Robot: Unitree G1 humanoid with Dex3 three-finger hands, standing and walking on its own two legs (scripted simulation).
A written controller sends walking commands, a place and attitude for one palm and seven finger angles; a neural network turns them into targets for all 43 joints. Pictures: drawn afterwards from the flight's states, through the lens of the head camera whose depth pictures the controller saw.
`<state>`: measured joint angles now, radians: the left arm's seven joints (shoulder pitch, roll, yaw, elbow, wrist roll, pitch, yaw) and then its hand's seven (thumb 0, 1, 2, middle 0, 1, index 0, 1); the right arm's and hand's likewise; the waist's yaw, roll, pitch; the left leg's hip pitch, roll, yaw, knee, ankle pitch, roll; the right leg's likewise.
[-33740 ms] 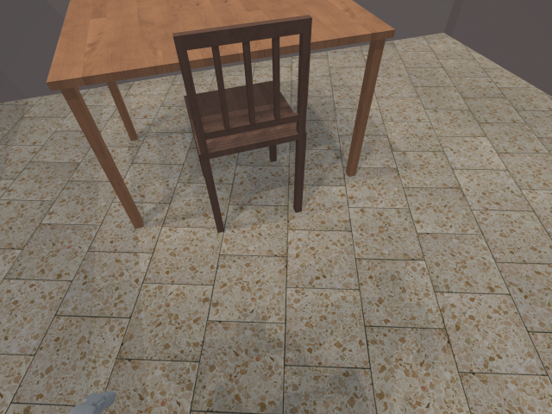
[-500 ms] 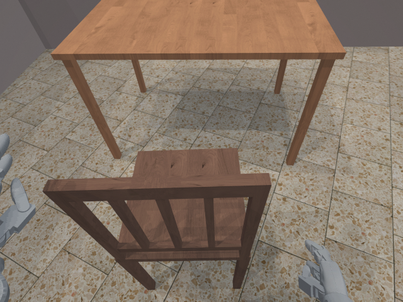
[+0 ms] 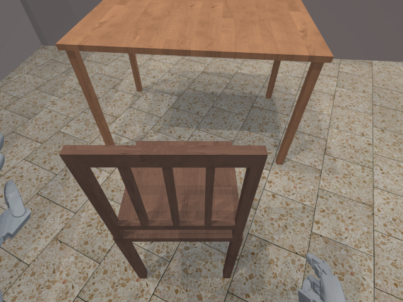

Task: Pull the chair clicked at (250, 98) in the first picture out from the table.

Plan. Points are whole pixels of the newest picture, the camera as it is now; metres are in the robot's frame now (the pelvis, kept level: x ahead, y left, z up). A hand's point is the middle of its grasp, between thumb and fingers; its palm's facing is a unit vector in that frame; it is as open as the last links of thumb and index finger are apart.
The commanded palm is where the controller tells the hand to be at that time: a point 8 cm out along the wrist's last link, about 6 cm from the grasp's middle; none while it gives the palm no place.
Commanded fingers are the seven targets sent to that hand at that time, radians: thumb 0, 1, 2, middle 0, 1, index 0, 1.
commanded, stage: step back with the hand held close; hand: left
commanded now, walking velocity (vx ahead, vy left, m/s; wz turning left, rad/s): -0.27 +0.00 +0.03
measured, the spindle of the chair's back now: (172, 198) +0.37 +0.11 -0.07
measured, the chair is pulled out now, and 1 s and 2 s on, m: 0.57 0.57 0.57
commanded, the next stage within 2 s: stop stepping back and stand still in 1.24 s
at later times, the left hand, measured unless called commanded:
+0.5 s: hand out of the picture +0.14 +0.28 +0.17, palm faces +0.55 -0.68 -0.49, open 7.4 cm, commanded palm +0.08 +0.31 +0.19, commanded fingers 0.00 0.90 0.90 -0.20 -0.30 -0.20 -0.30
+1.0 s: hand out of the picture +0.09 +0.29 +0.19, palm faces +0.59 -0.65 -0.47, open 7.4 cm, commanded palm +0.02 +0.31 +0.19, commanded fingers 0.00 0.90 0.90 -0.20 -0.30 -0.20 -0.30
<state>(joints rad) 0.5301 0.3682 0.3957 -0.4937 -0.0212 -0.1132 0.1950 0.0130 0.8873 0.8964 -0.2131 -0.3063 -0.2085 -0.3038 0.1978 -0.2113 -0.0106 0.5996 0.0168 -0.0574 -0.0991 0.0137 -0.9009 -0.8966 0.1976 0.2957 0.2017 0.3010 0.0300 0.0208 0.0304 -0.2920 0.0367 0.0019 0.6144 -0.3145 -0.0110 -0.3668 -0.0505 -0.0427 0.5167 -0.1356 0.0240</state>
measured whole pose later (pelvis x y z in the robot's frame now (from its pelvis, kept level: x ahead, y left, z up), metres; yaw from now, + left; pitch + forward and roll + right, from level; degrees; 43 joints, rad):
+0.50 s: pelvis -0.04 +0.00 -0.01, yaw +4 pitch +0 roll +0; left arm 0.52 0.40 0.46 -0.54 0.01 -0.21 0.20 0.01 0.89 0.90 -0.21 -0.31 -0.21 -0.30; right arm 0.21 -0.21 -0.02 0.64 0.00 -0.13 -0.08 0.01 -0.90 -0.90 0.20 0.30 0.20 0.30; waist 0.02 0.00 0.06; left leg -0.43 0.03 -0.01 0.70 -0.35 0.00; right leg -0.46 -0.04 0.00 0.57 -0.13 0.02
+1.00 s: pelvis -0.07 +0.00 -0.01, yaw +8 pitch -1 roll -2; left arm 0.49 0.44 0.50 -0.56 -0.03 -0.26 0.17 0.01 0.88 0.90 -0.22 -0.31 -0.21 -0.30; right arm 0.17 -0.18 -0.05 0.66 0.00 -0.17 -0.06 0.01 -0.90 -0.90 0.20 0.30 0.20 0.30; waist 0.02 0.01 0.08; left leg -0.47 0.13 0.07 0.67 -0.17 -0.01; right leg -0.51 0.03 0.04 1.06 -0.46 0.02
